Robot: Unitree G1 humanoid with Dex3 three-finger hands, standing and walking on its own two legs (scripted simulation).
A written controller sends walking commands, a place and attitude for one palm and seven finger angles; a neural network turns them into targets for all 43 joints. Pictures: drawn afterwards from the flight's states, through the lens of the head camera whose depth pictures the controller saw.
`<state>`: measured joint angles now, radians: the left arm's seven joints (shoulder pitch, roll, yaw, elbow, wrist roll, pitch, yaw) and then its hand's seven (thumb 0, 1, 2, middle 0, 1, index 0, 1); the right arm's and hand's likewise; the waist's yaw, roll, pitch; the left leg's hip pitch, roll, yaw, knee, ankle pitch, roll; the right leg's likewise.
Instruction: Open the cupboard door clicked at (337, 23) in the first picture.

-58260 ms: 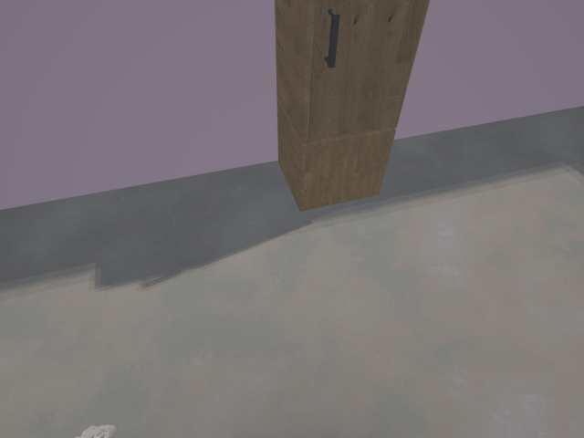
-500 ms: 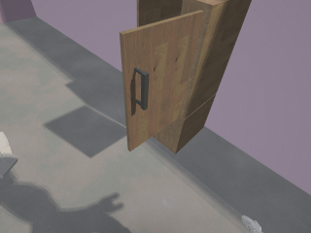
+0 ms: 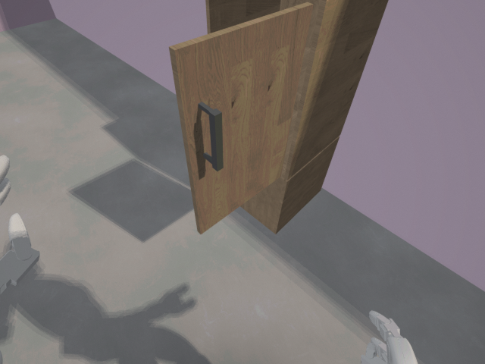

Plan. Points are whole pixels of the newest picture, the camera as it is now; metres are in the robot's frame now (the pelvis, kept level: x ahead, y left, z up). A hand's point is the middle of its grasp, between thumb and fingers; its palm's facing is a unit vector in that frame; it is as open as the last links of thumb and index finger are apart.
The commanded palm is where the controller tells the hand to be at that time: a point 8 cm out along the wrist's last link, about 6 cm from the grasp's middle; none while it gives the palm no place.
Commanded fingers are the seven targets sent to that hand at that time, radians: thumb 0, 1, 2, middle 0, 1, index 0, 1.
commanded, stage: stop stepping back and stand still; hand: left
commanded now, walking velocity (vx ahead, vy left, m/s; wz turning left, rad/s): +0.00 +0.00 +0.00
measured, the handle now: (211, 138) +0.56 +0.11 +0.05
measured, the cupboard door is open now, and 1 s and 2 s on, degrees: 87 87 87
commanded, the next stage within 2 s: let the arm hang, fingers relaxed in 0.24 s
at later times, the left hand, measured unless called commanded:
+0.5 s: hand (90, 335) +0.17 +0.26 -0.05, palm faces +0.09 -0.90 -0.43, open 7.4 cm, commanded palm none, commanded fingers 0.00 0.90 0.90 -0.20 -0.30 -0.20 -0.30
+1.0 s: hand out of the picture -0.09 +0.20 -0.16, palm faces +0.06 -0.97 -0.22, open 7.3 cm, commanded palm none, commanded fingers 0.00 0.90 0.90 -0.20 -0.30 -0.20 -0.30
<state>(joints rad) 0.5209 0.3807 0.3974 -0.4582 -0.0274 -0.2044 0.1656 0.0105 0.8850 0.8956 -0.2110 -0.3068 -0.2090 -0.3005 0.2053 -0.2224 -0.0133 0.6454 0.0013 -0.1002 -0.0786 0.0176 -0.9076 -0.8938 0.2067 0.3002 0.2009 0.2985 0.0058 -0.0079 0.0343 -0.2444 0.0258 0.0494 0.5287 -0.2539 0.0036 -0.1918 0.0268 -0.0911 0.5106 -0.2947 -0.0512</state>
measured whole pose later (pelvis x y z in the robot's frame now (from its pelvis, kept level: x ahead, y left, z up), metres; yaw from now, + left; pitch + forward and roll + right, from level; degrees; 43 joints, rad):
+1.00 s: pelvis -0.02 +0.02 +0.01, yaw +1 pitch -1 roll -1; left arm 0.36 0.16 0.01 1.16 0.01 0.02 0.03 0.00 0.92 0.90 -0.20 -0.30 -0.20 -0.30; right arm 0.33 -0.12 0.01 1.14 -0.02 0.03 -0.03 0.01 -0.91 -0.89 0.20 0.30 0.20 0.30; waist 0.00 0.03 0.05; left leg -0.25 -0.02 0.04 0.44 -0.17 0.04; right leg -0.20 -0.01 -0.10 0.43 -0.22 -0.02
